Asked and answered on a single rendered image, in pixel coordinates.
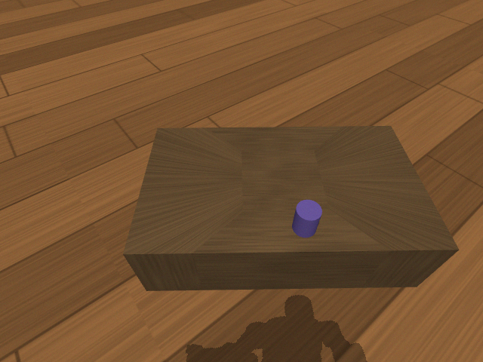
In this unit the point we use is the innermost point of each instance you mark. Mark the can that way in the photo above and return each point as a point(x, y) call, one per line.
point(306, 218)

